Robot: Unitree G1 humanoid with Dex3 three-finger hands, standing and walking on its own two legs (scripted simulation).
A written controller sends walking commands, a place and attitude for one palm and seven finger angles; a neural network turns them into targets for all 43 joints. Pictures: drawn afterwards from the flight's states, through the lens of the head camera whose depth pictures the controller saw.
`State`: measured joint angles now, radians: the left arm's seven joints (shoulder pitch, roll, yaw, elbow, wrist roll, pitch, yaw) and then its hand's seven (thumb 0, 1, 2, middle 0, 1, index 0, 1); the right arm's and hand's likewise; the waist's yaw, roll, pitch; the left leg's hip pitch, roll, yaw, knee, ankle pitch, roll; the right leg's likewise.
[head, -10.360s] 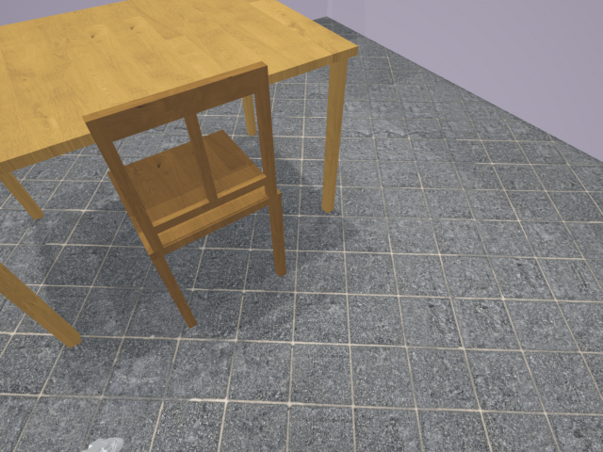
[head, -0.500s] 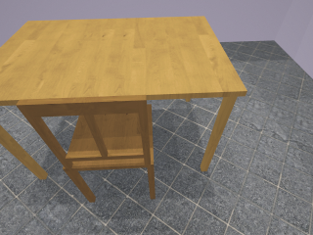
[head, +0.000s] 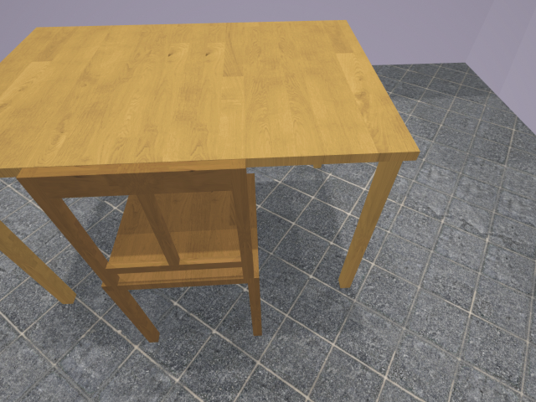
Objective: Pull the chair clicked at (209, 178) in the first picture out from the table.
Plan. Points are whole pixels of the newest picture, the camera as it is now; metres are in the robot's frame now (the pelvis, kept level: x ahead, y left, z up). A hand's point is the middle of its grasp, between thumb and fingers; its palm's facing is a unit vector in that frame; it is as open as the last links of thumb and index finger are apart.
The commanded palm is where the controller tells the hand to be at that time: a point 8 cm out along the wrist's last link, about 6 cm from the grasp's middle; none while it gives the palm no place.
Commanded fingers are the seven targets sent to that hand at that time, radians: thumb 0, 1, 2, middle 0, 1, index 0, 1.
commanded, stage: shuffle to correct the standing spot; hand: left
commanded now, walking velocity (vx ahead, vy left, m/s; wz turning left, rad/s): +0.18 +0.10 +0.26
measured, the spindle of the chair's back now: (161, 230) +0.46 +0.26 -0.10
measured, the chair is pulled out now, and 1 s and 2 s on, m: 0.00 0.00 0.00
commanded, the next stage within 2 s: come to a stop and stand still in 0.04 s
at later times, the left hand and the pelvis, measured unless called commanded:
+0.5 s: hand out of the picture +0.10 +0.20 -0.18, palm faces +0.11 -0.97 -0.22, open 7.3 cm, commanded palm none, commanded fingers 0.00 0.90 0.90 -0.20 -0.30 -0.20 -0.30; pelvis +0.05 +0.02 -0.01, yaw +5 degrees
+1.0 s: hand out of the picture +0.07 +0.20 -0.18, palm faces +0.08 -0.97 -0.22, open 7.3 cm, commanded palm none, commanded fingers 0.00 0.90 0.90 -0.20 -0.30 -0.20 -0.30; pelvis +0.06 +0.02 +0.00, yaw +4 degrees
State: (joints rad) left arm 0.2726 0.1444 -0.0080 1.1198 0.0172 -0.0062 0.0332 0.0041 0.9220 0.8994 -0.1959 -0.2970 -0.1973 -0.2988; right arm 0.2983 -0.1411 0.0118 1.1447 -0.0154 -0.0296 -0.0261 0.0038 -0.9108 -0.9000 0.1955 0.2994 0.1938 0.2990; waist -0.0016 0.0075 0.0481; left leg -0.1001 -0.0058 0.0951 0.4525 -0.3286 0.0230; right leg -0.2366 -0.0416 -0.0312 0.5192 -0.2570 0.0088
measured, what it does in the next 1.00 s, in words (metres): steps on the spot: right foot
